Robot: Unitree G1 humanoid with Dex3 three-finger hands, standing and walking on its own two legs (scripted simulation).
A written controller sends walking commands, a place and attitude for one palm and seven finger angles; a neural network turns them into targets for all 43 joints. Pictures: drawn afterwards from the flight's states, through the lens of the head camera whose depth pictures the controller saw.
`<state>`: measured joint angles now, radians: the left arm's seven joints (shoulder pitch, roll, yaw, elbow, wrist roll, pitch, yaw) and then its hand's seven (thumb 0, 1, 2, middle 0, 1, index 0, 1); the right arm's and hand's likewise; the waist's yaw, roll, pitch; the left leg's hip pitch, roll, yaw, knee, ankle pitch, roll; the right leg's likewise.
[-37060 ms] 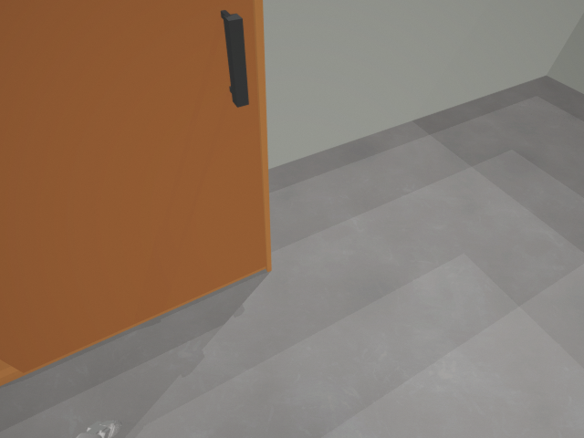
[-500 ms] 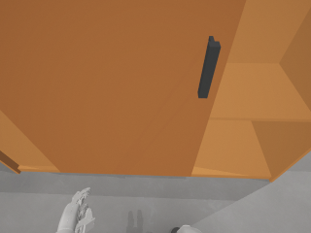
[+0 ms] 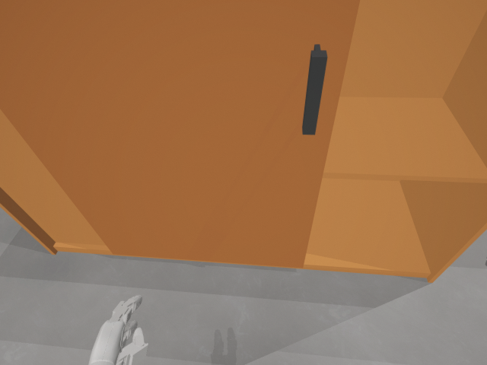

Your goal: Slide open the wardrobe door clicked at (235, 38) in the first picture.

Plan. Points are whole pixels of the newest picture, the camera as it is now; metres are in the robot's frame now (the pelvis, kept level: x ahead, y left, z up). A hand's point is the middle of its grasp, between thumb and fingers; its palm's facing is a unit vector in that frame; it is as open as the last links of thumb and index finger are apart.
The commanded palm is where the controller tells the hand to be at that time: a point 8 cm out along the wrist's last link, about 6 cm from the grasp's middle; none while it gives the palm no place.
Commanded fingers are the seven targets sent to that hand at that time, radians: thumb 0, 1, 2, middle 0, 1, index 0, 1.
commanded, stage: stop stepping back and stand still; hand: right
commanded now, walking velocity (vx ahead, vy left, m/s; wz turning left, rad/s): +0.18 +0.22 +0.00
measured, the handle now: (312, 91) +0.61 -0.12 +0.15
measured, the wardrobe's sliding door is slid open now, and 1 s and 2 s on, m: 0.52 0.52 0.52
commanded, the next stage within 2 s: let the arm hang, fingers relaxed in 0.58 s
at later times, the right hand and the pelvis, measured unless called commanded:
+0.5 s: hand out of the picture +0.21 -0.28 +0.16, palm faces +0.38 +0.84 -0.38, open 7.5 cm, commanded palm +0.15 -0.32 +0.19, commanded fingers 0.00 -0.90 -0.90 0.20 0.30 0.20 0.30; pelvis -0.01 -0.02 +0.01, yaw +3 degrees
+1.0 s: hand out of the picture +0.03 -0.19 -0.17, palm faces -0.03 +0.99 -0.15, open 7.2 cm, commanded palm none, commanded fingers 0.00 -0.90 -0.90 0.20 0.30 0.20 0.30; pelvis -0.01 -0.02 +0.01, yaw +1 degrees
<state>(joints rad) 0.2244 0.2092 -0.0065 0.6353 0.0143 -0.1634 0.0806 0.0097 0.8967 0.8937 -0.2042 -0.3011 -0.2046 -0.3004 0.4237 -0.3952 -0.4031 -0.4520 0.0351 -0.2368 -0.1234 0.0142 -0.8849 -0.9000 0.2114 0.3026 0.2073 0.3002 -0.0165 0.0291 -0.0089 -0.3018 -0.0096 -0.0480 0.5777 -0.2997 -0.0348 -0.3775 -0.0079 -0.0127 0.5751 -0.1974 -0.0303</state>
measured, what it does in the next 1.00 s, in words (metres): steps on the spot: left foot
